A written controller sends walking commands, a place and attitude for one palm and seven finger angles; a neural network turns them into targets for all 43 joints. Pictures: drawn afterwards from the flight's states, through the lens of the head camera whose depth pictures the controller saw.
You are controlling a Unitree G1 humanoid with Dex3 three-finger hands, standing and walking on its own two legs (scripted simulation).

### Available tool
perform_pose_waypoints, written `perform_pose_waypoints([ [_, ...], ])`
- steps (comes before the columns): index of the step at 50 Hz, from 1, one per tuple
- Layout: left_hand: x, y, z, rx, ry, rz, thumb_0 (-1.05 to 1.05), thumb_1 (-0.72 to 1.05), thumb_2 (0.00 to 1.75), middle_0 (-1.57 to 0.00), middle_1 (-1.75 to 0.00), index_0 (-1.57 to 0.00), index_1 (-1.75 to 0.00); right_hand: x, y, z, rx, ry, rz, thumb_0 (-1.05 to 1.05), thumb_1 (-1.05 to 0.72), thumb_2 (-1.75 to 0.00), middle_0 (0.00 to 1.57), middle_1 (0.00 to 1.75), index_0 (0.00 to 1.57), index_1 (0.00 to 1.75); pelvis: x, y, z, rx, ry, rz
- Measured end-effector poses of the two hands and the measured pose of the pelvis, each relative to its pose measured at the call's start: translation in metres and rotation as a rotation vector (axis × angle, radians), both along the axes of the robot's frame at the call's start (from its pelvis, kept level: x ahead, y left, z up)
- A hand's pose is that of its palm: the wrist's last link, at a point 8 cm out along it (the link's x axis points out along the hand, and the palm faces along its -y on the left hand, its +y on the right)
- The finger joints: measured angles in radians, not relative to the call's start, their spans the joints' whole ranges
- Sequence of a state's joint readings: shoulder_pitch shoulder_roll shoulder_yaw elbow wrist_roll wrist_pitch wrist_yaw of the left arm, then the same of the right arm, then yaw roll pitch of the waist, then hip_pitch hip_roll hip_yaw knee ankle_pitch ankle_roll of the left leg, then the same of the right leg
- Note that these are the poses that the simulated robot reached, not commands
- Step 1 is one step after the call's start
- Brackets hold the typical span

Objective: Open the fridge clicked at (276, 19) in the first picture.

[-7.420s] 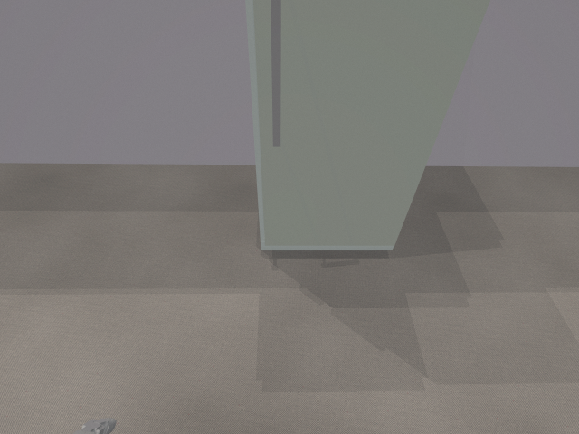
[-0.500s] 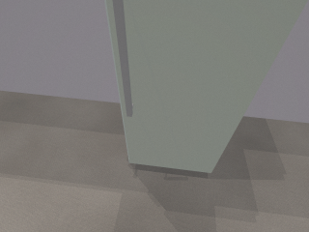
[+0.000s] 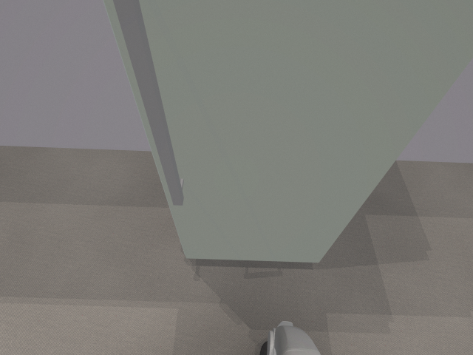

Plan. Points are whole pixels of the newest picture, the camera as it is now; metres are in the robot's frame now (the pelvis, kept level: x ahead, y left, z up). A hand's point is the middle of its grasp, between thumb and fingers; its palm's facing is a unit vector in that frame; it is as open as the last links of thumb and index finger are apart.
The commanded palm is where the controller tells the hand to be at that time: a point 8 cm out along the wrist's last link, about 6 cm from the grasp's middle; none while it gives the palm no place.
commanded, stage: come to a stop and stand still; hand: left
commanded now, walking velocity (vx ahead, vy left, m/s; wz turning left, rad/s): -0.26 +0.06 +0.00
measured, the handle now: (162, 122) +0.48 +0.15 +0.10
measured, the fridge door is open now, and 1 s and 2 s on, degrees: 0 0 0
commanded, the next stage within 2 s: none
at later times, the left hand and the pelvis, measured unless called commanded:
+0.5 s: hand out of the picture +0.08 +0.19 -0.19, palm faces +0.12 -0.97 -0.23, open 7.3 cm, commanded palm none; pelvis +0.01 -0.01 -0.02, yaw +4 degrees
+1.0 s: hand out of the picture -0.08 +0.14 -0.18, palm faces +0.10 -0.98 -0.17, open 7.4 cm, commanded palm none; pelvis -0.04 -0.01 +0.00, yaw +3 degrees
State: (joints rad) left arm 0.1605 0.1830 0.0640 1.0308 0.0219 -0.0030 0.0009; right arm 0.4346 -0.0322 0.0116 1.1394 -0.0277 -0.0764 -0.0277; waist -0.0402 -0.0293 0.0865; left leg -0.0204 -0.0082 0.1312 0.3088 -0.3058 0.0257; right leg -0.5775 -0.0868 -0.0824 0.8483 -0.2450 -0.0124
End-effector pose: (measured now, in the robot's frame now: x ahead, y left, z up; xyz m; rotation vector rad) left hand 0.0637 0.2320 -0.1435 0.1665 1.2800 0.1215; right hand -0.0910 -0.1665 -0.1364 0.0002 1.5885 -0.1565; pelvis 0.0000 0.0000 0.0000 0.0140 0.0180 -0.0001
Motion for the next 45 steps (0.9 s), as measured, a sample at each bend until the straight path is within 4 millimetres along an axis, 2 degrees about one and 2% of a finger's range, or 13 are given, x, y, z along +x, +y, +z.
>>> perform_pose_waypoints([
  [5, 0.072, -0.029, -0.006, 0.015, -0.104, -0.040, 0.00, 0.92, 0.90, -0.20, -0.30, -0.19, -0.30, 0.015, -0.022, -0.015, 0.016, 0.081, -0.021, 0.00, -0.90, -0.90, 0.20, 0.30, 0.20, 0.30, 0.039, -0.022, -0.016, 0.018, -0.007, 0.017],
  [7, 0.088, -0.039, -0.006, 0.016, -0.137, -0.036, 0.00, 0.92, 0.90, -0.20, -0.30, -0.19, -0.30, 0.030, -0.038, -0.021, 0.002, 0.084, -0.020, 0.00, -0.90, -0.90, 0.20, 0.30, 0.20, 0.30, 0.046, -0.028, -0.019, 0.006, -0.015, 0.028],
  [9, 0.093, -0.047, -0.004, 0.012, -0.151, -0.027, 0.00, 0.91, 0.90, -0.20, -0.30, -0.19, -0.30, 0.053, -0.056, -0.024, -0.029, 0.056, -0.007, 0.00, -0.90, -0.90, 0.20, 0.30, 0.20, 0.30, 0.049, -0.031, -0.017, 0.007, -0.023, 0.043],
  [13, 0.084, -0.051, -0.002, 0.009, -0.140, 0.023, 0.00, 0.91, 0.90, -0.20, -0.30, -0.20, -0.30, 0.110, -0.088, -0.022, -0.095, -0.054, 0.053, 0.00, -0.90, -0.90, 0.20, 0.30, 0.19, 0.30, 0.046, -0.034, -0.011, 0.017, -0.027, 0.052],
  [16, 0.073, -0.040, 0.001, 0.027, -0.138, 0.055, -0.02, 0.93, 0.90, -0.21, -0.30, -0.20, -0.30, 0.152, -0.103, -0.018, -0.132, -0.161, 0.102, 0.00, -0.91, -0.90, 0.19, 0.30, 0.19, 0.30, 0.038, -0.033, -0.010, 0.018, -0.022, 0.057],
  [19, 0.055, -0.026, -0.001, 0.041, -0.120, 0.068, -0.02, 0.92, 0.90, -0.21, -0.30, -0.20, -0.30, 0.184, -0.107, -0.012, -0.159, -0.263, 0.144, 0.00, -0.91, -0.90, 0.19, 0.30, 0.19, 0.30, 0.029, -0.028, -0.011, 0.016, -0.020, 0.059],
  [22, 0.031, -0.008, -0.006, 0.049, -0.100, 0.087, -0.01, 0.92, 0.90, -0.21, -0.30, -0.20, -0.30, 0.203, -0.100, -0.005, -0.174, -0.348, 0.178, 0.00, -0.91, -0.90, 0.19, 0.30, 0.19, 0.30, 0.019, -0.021, -0.013, 0.011, -0.023, 0.060],
  [25, 0.006, 0.010, -0.016, 0.042, -0.075, 0.112, -0.01, 0.91, 0.90, -0.21, -0.30, -0.20, -0.30, 0.203, -0.086, -0.002, -0.184, -0.409, 0.198, 0.00, -0.91, -0.90, 0.19, 0.30, 0.19, 0.30, 0.010, -0.009, -0.020, -0.006, -0.027, 0.062],
  [30, -0.041, 0.024, -0.015, 0.032, 0.004, 0.157, 0.00, 0.91, 0.90, -0.20, -0.30, -0.19, -0.30, 0.172, -0.056, 0.003, -0.149, -0.372, 0.217, 0.00, -0.91, -0.90, 0.19, 0.30, 0.19, 0.30, -0.003, 0.000, -0.011, -0.006, -0.041, 0.068],
  [32, -0.060, 0.025, -0.011, 0.032, 0.031, 0.171, 0.00, 0.91, 0.90, -0.20, -0.30, -0.19, -0.30, 0.162, -0.052, 0.003, -0.148, -0.348, 0.214, 0.00, -0.93, -0.90, 0.19, 0.30, 0.19, 0.30, -0.007, 0.003, -0.007, -0.007, -0.033, 0.070],
  [39, -0.126, 0.007, -0.003, 0.040, 0.176, 0.167, 0.00, 0.91, 0.90, -0.20, -0.30, -0.19, -0.30, 0.138, -0.051, -0.009, -0.098, -0.325, 0.189, 0.00, -0.93, -0.90, 0.20, 0.30, 0.20, 0.30, -0.021, 0.000, -0.007, 0.023, -0.003, 0.046],
  [41, -0.139, -0.003, -0.002, 0.043, 0.203, 0.158, 0.00, 0.91, 0.90, -0.20, -0.30, -0.19, -0.30, 0.129, -0.054, -0.016, -0.080, -0.320, 0.165, 0.00, -0.93, -0.90, 0.20, 0.30, 0.20, 0.30, -0.026, -0.004, -0.009, 0.024, -0.003, 0.037],
  [45, -0.153, -0.023, 0.005, 0.019, 0.211, 0.140, 0.00, 0.91, 0.90, -0.20, -0.30, -0.19, -0.30, 0.109, -0.063, -0.017, -0.078, -0.294, 0.140, 0.00, -0.94, -0.90, 0.20, 0.30, 0.20, 0.30, -0.033, -0.006, -0.004, 0.003, -0.025, 0.045],
])
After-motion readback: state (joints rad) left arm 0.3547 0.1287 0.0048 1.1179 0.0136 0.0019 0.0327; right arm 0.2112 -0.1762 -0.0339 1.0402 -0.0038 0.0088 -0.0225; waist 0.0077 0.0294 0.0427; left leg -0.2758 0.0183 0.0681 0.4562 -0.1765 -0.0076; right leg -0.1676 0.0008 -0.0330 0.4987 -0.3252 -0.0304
